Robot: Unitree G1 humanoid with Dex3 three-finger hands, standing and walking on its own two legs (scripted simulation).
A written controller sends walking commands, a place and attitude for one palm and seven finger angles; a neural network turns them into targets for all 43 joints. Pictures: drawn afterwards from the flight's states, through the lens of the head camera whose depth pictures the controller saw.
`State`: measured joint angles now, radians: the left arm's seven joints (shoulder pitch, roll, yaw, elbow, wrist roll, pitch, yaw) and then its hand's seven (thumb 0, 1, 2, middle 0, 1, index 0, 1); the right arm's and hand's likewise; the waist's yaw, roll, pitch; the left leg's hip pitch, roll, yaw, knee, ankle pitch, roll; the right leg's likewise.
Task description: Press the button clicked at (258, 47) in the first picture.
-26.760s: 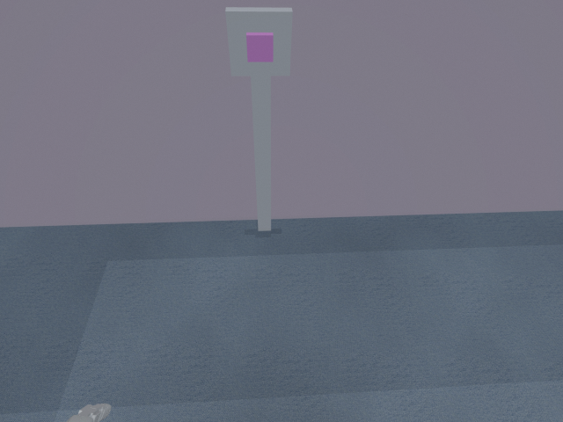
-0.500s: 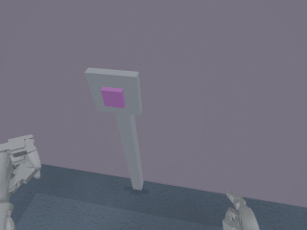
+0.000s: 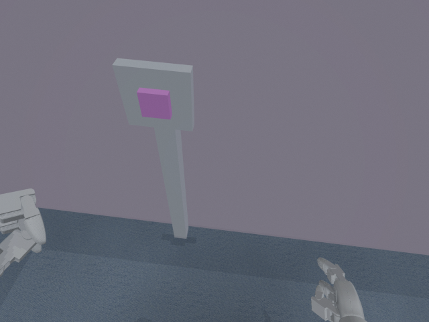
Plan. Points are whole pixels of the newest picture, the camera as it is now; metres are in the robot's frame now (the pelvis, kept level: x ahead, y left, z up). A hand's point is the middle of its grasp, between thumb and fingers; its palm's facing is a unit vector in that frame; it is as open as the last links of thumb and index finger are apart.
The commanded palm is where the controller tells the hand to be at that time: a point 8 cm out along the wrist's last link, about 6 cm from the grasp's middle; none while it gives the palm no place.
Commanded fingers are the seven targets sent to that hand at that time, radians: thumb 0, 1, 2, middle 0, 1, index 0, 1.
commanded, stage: step back with the hand held close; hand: left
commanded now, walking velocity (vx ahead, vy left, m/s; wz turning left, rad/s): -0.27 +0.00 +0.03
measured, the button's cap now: (155, 103) +0.56 +0.18 +0.09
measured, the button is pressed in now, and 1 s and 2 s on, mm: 0 0 0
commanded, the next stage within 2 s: stop stepping back and stand still in 0.70 s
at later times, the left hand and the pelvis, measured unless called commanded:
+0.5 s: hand out of the picture +0.11 +0.24 +0.17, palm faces +0.36 -0.83 -0.43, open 3.1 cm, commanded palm +0.05 +0.29 +0.19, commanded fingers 0.00 0.90 0.90 -1.30 -1.50 -1.30 -1.50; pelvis -0.07 +0.01 -0.01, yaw +2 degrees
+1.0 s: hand out of the picture +0.02 +0.27 +0.18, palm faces +0.36 -0.87 -0.34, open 3.1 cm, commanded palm -0.03 +0.31 +0.19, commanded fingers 0.00 0.90 0.90 -1.30 -1.50 -1.30 -1.50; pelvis -0.17 +0.04 -0.01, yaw -2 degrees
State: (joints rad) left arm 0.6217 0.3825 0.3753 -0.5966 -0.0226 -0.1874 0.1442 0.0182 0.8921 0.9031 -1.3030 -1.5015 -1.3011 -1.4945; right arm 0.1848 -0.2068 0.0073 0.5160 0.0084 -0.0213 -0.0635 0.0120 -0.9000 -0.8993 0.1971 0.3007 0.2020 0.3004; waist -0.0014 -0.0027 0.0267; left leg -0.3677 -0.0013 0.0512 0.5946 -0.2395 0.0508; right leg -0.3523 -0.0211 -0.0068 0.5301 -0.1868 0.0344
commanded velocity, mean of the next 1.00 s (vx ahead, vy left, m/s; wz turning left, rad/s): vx -0.24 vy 0.00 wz -0.01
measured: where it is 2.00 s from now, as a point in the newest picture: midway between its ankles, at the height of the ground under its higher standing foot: outside the picture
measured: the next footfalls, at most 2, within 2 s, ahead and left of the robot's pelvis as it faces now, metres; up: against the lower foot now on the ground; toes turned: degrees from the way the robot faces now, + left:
right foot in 0.86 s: -0.21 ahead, -0.12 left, +0.00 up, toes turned -3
left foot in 1.00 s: -0.06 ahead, +0.09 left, +0.00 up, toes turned -3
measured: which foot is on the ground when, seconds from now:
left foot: down 0.00-0.84, up 0.86-0.98, down 1.00-1.00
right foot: down 0.00-0.58, up 0.60-0.84, down 0.86-1.00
